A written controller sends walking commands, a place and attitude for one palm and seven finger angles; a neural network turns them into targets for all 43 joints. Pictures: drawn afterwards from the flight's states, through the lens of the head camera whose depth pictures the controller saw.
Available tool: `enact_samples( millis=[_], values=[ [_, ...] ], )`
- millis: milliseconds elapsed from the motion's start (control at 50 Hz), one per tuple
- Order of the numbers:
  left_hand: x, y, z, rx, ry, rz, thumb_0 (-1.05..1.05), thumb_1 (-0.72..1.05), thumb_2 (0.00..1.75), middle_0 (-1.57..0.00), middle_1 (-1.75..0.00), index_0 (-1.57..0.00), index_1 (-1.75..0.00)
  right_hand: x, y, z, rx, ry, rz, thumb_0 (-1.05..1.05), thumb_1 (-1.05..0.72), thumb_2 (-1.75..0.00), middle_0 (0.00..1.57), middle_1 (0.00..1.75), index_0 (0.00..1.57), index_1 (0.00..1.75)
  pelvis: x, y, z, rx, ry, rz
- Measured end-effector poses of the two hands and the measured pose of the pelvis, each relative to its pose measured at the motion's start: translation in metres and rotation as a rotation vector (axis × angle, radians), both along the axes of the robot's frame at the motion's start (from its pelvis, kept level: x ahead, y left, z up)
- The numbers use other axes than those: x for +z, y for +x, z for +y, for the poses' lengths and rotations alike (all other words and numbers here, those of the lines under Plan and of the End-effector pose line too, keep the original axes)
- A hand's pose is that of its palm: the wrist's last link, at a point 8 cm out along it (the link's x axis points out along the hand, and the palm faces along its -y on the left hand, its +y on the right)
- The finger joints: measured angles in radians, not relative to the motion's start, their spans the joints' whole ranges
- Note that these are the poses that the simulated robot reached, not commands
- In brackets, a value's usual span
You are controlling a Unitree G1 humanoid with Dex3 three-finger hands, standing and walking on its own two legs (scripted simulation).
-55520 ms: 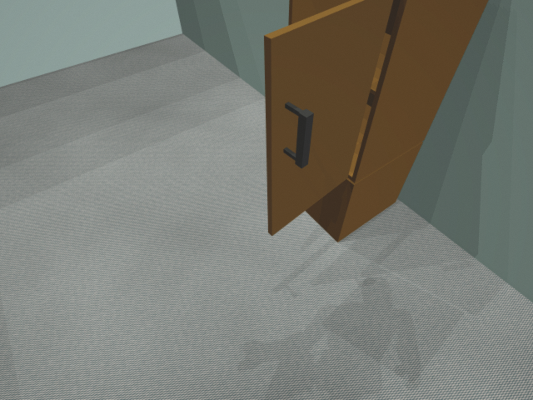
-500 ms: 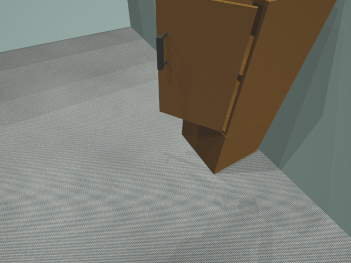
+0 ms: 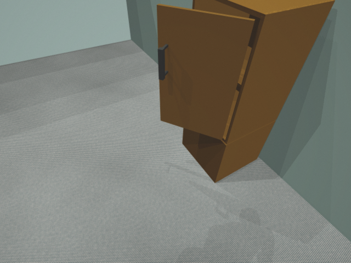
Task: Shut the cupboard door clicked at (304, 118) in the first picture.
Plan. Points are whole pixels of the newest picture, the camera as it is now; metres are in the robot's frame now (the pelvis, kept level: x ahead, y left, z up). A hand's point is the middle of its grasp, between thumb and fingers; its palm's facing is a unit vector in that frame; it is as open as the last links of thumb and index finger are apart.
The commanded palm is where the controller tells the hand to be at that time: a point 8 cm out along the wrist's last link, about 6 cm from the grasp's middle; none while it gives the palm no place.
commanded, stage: let the arm hang, fingers relaxed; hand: left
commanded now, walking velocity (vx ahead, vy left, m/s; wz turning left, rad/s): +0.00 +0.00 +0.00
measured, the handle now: (163, 62) +0.88 +0.10 +0.03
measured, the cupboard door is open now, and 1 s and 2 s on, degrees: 35 35 35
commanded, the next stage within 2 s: look to check the result in 0.06 s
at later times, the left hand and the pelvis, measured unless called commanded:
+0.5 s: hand out of the picture -0.03 +0.17 -0.17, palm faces +0.02 -0.98 -0.20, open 7.4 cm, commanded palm none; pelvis +0.01 +0.00 +0.00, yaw +0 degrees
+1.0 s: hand out of the picture +0.02 +0.18 -0.19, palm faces +0.13 -0.97 -0.22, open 7.4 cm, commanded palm none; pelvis +0.02 +0.00 -0.01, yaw +7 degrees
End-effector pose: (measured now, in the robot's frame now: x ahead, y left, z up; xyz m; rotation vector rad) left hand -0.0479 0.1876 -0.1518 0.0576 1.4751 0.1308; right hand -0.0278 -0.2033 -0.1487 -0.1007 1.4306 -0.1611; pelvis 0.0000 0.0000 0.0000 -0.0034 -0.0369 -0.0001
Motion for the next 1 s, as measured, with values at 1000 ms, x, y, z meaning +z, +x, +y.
enact_samples(
  millis=[1000],
  values=[
    [-0.007,0.060,0.044,0.065,0.107,-0.098,0.00,0.91,0.90,-0.20,-0.30,-0.20,-0.29,-0.006,0.072,-0.030,0.110,-0.055,0.005,0.00,-0.91,-0.90,0.20,0.30,0.20,0.30,-0.014,0.023,-0.001,0.117,-0.016,0.004]
  ],
)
